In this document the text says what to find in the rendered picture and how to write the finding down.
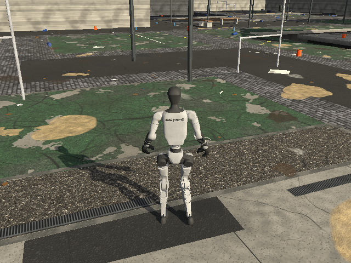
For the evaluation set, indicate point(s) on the robot left thigh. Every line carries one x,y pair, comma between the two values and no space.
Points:
162,162

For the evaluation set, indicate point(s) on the robot right upper arm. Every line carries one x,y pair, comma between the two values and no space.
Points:
195,123

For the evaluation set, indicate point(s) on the right robot forearm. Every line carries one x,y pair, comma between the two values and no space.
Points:
203,142

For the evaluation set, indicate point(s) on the robot left upper arm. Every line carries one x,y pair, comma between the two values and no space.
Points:
154,124

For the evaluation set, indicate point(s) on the robot right hand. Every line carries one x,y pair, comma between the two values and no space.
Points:
201,150

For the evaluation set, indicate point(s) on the robot left hand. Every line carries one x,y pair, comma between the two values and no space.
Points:
144,149

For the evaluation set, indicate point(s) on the robot torso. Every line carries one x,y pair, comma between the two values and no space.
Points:
175,132

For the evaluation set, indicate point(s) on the left robot forearm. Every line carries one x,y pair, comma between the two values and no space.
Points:
147,141

